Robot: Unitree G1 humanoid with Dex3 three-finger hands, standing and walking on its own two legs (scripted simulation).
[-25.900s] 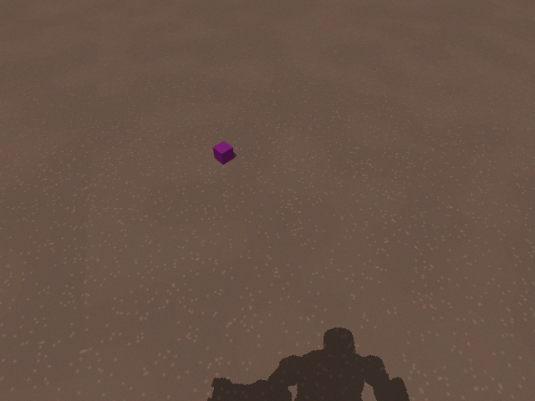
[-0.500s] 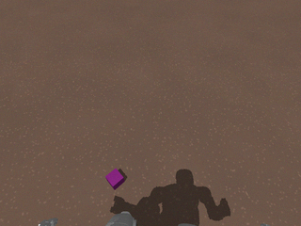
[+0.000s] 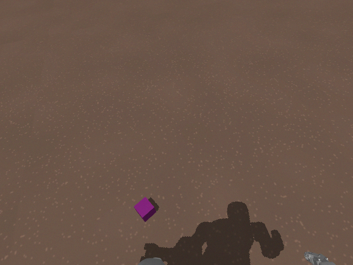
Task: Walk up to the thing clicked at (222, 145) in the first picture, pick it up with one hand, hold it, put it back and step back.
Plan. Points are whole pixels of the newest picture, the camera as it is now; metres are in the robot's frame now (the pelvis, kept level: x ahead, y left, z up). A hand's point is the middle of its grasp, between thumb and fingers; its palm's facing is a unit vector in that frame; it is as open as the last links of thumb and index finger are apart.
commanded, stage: walk up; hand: left
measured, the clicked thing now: (145, 209) +0.47 +0.26 -0.72
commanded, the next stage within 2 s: stand in 1.68 s
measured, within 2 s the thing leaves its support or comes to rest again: neither
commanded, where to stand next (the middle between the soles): +0.08 +0.01 m, yaw +1 degrees
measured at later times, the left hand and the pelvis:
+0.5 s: hand out of the picture +0.07 +0.27 -0.14, palm faces +0.02 -0.94 -0.34, open 7.4 cm; pelvis -0.01 +0.01 +0.01, yaw +2 degrees
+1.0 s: hand out of the picture +0.09 +0.27 -0.13, palm faces +0.06 -0.93 -0.36, open 7.4 cm; pelvis +0.01 +0.00 +0.02, yaw +3 degrees
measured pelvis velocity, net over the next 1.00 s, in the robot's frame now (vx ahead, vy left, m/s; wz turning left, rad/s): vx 0.01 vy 0.00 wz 0.06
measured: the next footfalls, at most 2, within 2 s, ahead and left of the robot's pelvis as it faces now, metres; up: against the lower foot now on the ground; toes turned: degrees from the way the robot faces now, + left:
left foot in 0.04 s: +0.06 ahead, +0.14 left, +0.00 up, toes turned -1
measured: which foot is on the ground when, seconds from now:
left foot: up 0.00-0.02, down 0.04-1.00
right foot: down 0.00-1.00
